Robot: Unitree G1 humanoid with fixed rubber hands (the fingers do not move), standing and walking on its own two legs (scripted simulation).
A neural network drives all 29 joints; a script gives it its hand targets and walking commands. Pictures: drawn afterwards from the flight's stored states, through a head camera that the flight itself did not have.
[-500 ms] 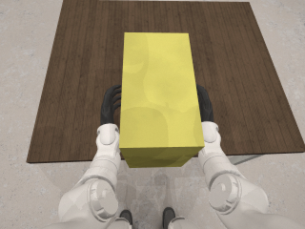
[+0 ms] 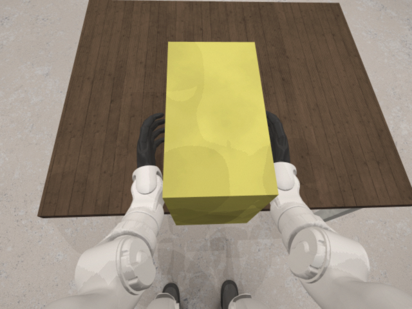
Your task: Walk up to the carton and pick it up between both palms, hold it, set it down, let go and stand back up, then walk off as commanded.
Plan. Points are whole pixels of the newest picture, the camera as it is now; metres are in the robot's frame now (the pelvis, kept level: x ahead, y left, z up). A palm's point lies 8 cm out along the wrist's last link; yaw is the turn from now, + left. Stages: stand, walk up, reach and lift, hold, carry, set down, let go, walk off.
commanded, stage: reach and lift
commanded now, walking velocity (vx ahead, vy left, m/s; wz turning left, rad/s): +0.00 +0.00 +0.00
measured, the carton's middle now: (211, 142) +0.45 +0.00 -0.05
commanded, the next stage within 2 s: none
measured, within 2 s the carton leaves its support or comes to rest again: leaves its support in 0.68 s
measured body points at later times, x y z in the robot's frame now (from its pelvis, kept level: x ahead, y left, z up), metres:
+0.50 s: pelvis +0.00 +0.00 -0.01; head +0.12 +0.00 +0.42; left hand +0.41 +0.13 -0.02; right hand +0.42 -0.13 -0.01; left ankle +0.00 +0.14 -0.72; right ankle +0.01 -0.11 -0.72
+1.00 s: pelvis -0.01 -0.01 +0.00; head +0.01 +0.00 +0.45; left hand +0.41 +0.13 +0.08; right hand +0.42 -0.13 +0.10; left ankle +0.00 +0.14 -0.72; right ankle +0.00 -0.11 -0.72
